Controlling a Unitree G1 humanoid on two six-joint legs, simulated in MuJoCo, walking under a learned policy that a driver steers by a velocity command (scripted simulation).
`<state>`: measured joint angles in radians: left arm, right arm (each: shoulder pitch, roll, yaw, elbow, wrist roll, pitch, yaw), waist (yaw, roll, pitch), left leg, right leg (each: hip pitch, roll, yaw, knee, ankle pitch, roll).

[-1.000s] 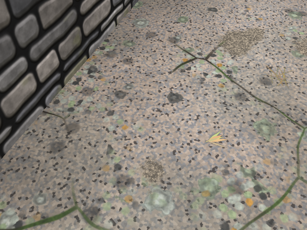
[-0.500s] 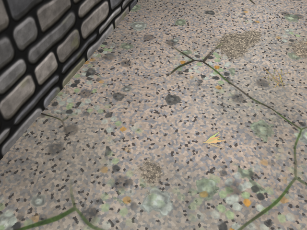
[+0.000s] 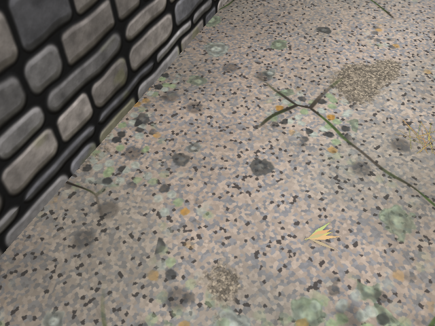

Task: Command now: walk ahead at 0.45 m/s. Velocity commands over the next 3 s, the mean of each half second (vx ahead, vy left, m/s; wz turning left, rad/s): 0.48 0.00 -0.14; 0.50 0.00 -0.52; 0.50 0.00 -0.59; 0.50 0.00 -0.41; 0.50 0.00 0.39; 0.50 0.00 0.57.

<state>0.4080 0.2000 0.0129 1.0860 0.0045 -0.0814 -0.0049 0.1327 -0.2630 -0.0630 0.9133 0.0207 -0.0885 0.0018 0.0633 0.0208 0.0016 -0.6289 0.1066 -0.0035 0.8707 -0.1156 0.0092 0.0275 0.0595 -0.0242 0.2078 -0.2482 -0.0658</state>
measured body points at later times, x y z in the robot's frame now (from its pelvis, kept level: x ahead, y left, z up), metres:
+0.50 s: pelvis +0.28 +0.07 +0.00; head +0.29 +0.07 +0.45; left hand +0.41 +0.33 -0.13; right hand +0.28 -0.20 -0.14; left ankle +0.27 +0.15 -0.75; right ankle +0.37 -0.12 -0.66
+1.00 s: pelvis +0.56 -0.04 +0.00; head +0.58 -0.06 +0.45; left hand +0.73 +0.19 -0.12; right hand +0.60 -0.35 -0.11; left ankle +0.65 +0.12 -0.66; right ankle +0.55 -0.10 -0.75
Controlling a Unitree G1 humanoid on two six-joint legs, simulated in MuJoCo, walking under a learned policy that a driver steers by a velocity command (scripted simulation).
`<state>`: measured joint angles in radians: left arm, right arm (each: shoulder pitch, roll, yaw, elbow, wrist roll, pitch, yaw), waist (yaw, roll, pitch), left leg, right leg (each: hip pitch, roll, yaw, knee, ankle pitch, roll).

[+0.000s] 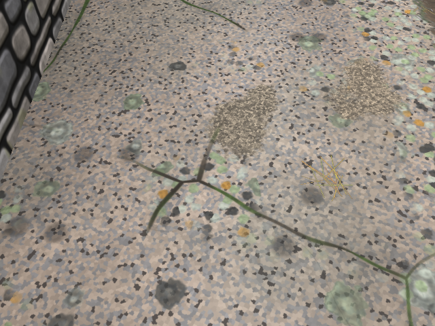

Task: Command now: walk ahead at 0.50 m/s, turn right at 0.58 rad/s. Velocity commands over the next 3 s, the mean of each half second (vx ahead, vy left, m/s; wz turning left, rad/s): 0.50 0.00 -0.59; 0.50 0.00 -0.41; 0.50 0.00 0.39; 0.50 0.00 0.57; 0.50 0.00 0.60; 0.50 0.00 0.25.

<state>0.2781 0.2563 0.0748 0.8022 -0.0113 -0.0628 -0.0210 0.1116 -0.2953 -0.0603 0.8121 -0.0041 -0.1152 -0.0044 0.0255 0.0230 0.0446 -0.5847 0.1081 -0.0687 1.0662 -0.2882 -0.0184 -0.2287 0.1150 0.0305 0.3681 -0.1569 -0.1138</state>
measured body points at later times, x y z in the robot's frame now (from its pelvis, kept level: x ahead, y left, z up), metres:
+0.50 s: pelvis +0.28 +0.05 +0.00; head +0.31 +0.05 +0.45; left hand +0.49 +0.28 -0.11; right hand +0.28 -0.24 -0.11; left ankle +0.32 +0.15 -0.74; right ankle +0.26 -0.10 -0.66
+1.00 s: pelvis +0.51 -0.11 +0.00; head +0.53 -0.14 +0.45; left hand +0.74 +0.07 -0.10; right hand +0.47 -0.41 -0.12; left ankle +0.60 +0.04 -0.65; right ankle +0.49 -0.18 -0.74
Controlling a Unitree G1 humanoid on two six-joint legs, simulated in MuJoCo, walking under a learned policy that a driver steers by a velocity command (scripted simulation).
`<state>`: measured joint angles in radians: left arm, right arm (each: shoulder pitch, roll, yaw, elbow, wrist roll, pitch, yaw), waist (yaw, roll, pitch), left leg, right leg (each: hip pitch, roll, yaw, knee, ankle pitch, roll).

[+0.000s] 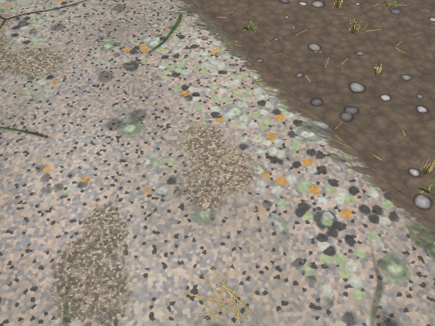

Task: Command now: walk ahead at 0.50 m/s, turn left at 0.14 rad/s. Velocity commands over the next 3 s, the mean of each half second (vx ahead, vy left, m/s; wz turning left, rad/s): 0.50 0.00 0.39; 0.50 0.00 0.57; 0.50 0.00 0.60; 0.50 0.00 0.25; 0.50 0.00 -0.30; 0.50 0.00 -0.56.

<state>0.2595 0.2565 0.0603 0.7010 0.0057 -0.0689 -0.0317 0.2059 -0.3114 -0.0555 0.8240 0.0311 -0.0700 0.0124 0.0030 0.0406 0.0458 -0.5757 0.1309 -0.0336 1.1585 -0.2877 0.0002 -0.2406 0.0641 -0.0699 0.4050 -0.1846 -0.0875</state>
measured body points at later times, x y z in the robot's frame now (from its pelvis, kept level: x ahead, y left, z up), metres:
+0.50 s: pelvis +0.29 +0.09 -0.01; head +0.32 +0.10 +0.44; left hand +0.33 +0.38 -0.12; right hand +0.48 -0.15 -0.11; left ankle +0.32 +0.16 -0.74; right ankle +0.23 -0.09 -0.64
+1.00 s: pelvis +0.57 +0.12 +0.00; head +0.59 +0.13 +0.45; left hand +0.53 +0.42 -0.10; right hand +0.82 -0.05 -0.11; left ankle +0.45 +0.21 -0.65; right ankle +0.65 +0.05 -0.74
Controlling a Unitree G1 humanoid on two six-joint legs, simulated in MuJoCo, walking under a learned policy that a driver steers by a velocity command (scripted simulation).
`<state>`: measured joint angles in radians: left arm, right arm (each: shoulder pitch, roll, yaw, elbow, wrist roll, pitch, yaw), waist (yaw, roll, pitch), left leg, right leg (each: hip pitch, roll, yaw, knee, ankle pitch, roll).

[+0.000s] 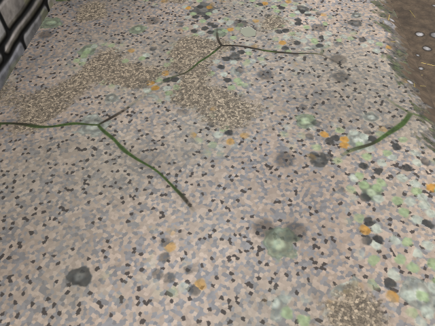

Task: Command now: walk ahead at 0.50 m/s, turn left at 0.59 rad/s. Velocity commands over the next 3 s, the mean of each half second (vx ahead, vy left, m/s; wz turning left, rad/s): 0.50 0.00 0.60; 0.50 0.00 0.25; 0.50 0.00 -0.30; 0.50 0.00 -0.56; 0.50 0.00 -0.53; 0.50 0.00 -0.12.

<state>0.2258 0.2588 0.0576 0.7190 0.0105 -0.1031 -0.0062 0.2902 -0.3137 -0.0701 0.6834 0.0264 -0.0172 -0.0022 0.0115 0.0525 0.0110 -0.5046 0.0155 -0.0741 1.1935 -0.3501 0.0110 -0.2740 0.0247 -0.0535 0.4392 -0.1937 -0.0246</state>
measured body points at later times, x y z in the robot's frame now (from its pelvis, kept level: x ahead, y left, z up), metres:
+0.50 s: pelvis +0.26 +0.09 -0.01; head +0.30 +0.11 +0.44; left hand +0.30 +0.39 -0.12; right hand +0.48 -0.14 -0.10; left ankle +0.29 +0.16 -0.74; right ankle +0.24 -0.09 -0.65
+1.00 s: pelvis +0.56 +0.13 +0.00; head +0.58 +0.13 +0.45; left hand +0.57 +0.43 -0.10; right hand +0.74 -0.09 -0.12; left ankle +0.43 +0.21 -0.65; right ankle +0.64 +0.06 -0.74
